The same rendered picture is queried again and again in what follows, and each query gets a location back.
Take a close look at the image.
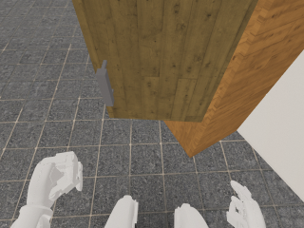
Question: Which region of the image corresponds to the left robot thigh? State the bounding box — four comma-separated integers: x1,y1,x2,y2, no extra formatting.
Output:
104,198,139,228

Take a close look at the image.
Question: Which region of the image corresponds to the right robot thigh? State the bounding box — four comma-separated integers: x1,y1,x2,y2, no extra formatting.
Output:
174,206,209,228

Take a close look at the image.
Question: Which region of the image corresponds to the right robot hand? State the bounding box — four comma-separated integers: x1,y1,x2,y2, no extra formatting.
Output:
226,180,266,228

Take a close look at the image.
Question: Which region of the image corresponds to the handle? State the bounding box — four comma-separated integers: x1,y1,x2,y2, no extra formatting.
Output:
95,60,115,106

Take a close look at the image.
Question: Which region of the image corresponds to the robot thigh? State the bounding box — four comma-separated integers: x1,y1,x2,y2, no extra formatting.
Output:
104,198,139,228
174,206,209,228

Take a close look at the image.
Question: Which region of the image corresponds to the left robot forearm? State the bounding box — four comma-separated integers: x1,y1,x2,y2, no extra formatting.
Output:
10,204,53,228

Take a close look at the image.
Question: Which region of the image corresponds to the left robot hand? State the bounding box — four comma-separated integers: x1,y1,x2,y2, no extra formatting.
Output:
27,151,83,208

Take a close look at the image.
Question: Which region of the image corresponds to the cupboard door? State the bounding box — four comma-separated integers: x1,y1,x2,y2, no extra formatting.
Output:
71,0,258,123

